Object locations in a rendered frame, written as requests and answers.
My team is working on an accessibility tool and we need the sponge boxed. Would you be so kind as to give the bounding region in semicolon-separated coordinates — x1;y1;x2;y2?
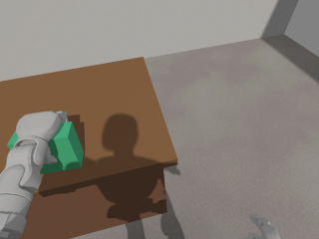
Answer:
7;121;84;174

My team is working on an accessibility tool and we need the right robot hand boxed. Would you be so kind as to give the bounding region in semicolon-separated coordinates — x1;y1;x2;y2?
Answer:
244;214;280;239

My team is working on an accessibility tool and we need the left robot forearm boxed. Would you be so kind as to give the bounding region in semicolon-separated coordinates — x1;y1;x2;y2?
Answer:
0;135;49;239

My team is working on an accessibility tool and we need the left robot hand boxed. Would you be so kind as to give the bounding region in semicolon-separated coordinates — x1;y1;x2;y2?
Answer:
16;111;69;164

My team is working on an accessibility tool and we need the table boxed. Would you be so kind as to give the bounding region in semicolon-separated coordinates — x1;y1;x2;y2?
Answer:
0;57;177;239

